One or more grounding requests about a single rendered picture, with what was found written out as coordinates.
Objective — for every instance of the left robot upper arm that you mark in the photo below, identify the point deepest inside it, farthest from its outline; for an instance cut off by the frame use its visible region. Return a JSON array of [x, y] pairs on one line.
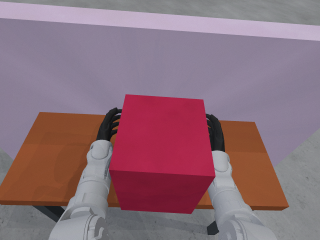
[[88, 227]]

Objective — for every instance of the right robot hand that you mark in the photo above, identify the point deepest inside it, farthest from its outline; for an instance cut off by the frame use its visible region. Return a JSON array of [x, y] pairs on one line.
[[215, 133]]

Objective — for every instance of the left robot hand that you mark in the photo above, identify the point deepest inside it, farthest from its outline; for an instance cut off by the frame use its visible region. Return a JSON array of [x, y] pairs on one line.
[[105, 131]]

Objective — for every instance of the table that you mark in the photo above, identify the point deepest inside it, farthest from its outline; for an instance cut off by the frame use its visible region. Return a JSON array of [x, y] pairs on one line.
[[47, 169]]

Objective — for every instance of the left robot forearm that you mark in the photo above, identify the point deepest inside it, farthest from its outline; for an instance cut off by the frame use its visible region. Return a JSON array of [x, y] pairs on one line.
[[94, 184]]

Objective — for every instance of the right robot upper arm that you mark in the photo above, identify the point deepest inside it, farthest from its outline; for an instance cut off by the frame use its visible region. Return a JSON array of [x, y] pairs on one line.
[[236, 229]]

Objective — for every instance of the right robot forearm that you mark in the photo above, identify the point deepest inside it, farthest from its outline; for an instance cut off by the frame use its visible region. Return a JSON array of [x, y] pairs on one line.
[[225, 196]]

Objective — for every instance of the carton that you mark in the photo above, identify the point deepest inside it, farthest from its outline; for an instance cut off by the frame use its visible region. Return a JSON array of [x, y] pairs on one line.
[[162, 158]]

